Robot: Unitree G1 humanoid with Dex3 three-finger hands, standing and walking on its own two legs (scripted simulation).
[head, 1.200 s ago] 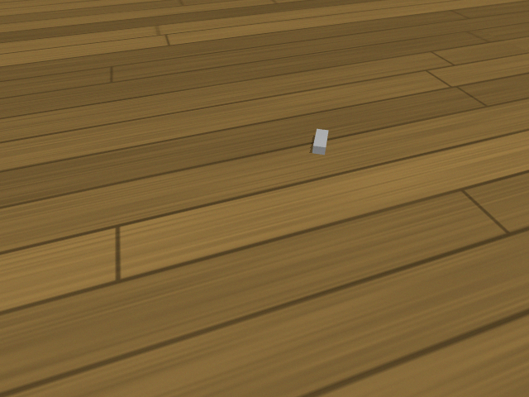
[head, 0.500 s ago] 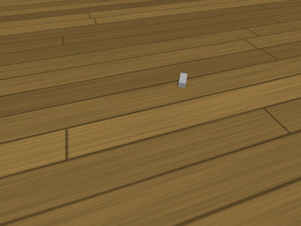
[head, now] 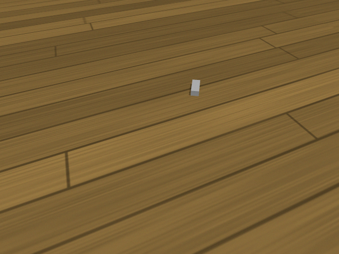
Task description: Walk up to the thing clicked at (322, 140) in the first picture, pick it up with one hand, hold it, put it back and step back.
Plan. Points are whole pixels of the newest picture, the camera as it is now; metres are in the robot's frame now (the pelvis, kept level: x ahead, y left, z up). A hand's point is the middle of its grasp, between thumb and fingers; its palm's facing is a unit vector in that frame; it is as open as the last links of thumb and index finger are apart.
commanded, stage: walk up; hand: left
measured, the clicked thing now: (195, 87) +1.74 -0.15 -0.75
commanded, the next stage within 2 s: none
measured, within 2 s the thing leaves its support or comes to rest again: neither
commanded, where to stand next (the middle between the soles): +1.46 +0.27 m, yaw -97 degrees
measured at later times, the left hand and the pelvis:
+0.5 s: hand (103, 207) +0.29 +0.22 -0.12, palm faces -0.29 -0.81 -0.51, open 7.4 cm; pelvis +0.18 -0.05 -0.02, yaw -23 degrees
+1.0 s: hand (151, 94) +0.83 +0.14 -0.13, palm faces -0.65 -0.54 -0.53, open 7.4 cm; pelvis +0.53 -0.01 -0.01, yaw -42 degrees
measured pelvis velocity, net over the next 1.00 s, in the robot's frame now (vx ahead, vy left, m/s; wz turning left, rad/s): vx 0.53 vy -0.01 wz -0.74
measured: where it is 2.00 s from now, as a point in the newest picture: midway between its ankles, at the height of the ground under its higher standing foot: (174, 146)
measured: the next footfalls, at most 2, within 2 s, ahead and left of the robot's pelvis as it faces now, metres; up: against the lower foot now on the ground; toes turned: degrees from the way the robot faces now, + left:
right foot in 0.28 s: +0.15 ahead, -0.19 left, +0.00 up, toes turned -25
left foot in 0.72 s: +0.59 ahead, +0.02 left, +0.00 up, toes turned -31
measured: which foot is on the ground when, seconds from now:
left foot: down 0.00-0.30, up 0.32-0.70, down 0.72-1.00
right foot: down 0.00-0.02, up 0.04-0.26, down 0.28-0.74, up 0.76-1.00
